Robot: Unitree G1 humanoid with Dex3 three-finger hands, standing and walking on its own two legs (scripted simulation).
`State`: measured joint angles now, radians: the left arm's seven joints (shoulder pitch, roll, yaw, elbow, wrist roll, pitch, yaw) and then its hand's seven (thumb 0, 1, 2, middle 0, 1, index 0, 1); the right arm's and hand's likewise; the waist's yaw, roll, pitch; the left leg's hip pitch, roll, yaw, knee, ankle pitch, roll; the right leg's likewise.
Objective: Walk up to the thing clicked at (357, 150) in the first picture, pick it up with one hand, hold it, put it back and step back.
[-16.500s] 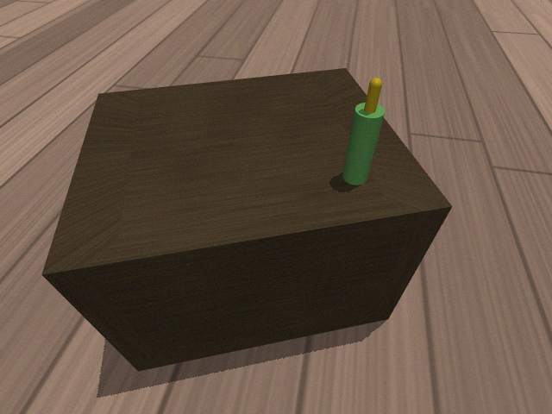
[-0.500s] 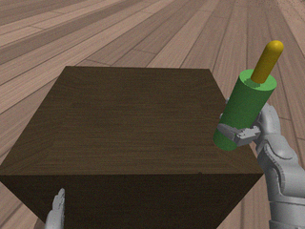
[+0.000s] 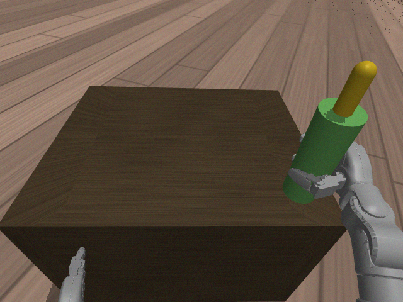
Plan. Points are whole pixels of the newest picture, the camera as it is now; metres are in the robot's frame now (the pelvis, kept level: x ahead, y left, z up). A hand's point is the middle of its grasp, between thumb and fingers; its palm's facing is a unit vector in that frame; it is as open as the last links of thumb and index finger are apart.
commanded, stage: hold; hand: right
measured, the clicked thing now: (325, 142) +0.32 -0.17 +0.23
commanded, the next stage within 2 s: crouch in 1.28 s
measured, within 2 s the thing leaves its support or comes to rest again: neither
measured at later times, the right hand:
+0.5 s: hand (309, 160) +0.33 -0.17 +0.17, palm faces +0.10 +0.99 -0.03, open 9.4 cm
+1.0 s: hand (308, 164) +0.33 -0.17 +0.17, palm faces +0.10 +0.99 -0.04, open 9.4 cm
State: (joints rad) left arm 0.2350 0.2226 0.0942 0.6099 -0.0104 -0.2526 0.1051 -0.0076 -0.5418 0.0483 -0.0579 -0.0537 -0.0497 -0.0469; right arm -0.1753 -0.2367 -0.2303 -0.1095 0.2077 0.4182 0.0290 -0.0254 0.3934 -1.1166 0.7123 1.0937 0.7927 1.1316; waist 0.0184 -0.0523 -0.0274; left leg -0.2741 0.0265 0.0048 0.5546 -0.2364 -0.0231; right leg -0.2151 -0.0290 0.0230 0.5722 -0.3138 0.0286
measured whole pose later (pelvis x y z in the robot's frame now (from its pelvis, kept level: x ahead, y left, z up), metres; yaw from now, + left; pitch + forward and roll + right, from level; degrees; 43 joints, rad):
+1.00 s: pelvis +0.00 +0.00 +0.00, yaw +0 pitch -2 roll +0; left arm 0.22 0.22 0.11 0.65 0.00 -0.26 0.11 -0.01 -0.54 0.05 -0.06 -0.05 -0.05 -0.05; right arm -0.17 -0.23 -0.21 -0.08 0.20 0.38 0.02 -0.03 0.40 -1.12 0.72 1.09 0.80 1.13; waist 0.02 -0.05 -0.03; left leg -0.27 0.03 0.01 0.55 -0.24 -0.02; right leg -0.21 -0.03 0.02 0.57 -0.32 0.03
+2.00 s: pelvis -0.01 +0.00 -0.01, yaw +1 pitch +4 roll +0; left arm 0.23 0.22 0.04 0.56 0.00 -0.24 0.09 -0.01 -0.54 0.05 -0.06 -0.05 -0.05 -0.04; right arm -0.53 -0.32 -0.30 0.66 0.14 -0.01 0.05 -0.02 0.38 -1.11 0.72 1.08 0.80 1.12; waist 0.10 0.01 -0.01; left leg -0.47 0.01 -0.01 0.63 -0.24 -0.02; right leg -0.40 -0.04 0.01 0.66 -0.33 0.03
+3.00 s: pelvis +0.00 -0.01 -0.05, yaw +2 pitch +16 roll +1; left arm 0.31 0.23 0.03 0.23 0.03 -0.17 0.03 -0.01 -0.54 0.05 -0.07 -0.05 -0.05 -0.05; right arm -0.72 -0.42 -0.42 1.07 0.07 -0.32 0.12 -0.02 0.37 -1.11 0.71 1.08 0.79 1.12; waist 0.19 0.03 -0.10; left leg -0.83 0.00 -0.02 0.89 -0.34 -0.03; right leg -0.78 -0.05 0.01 0.96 -0.46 0.02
